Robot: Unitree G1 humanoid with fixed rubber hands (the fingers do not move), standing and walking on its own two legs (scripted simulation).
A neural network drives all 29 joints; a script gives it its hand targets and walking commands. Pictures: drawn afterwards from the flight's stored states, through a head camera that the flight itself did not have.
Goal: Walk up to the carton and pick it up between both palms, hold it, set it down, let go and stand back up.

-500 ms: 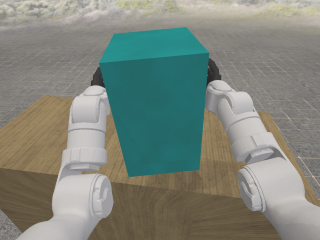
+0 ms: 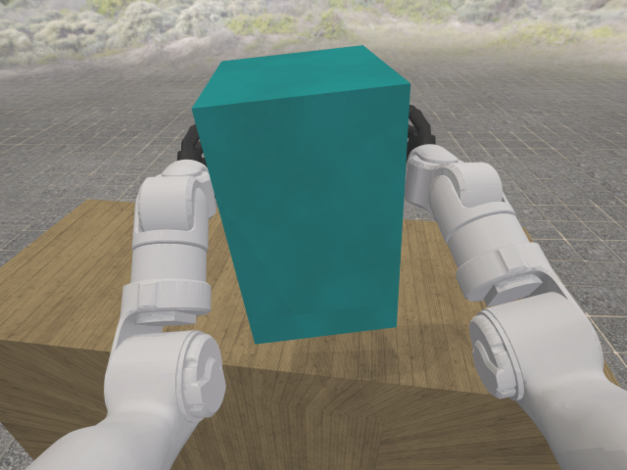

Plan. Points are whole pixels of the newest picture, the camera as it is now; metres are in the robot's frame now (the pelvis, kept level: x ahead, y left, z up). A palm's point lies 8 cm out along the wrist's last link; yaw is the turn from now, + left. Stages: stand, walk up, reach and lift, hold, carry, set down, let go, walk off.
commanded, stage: reach and lift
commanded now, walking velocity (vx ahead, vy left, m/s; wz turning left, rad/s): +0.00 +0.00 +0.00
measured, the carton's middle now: (309, 194) +0.37 -0.01 +0.25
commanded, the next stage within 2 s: hold in 0.02 s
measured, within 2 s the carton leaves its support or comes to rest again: neither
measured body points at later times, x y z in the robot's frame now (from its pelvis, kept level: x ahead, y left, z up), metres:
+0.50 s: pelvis -0.01 -0.01 +0.00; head -0.10 +0.00 +0.44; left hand +0.38 +0.14 +0.31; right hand +0.38 -0.13 +0.32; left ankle +0.01 +0.12 -0.74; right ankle +0.01 -0.12 -0.74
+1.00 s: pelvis -0.01 +0.00 +0.00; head -0.10 +0.01 +0.44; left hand +0.38 +0.14 +0.30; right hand +0.38 -0.13 +0.31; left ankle +0.01 +0.12 -0.74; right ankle +0.01 -0.12 -0.74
